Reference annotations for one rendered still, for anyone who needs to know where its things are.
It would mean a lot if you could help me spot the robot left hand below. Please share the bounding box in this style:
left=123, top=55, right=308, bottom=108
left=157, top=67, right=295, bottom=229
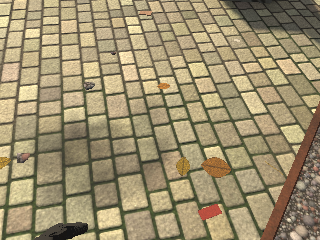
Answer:
left=34, top=222, right=89, bottom=240

